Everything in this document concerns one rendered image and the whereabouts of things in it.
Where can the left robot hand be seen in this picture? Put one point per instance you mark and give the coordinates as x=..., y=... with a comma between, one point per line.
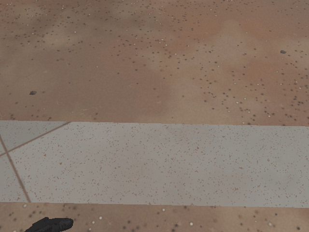
x=47, y=224

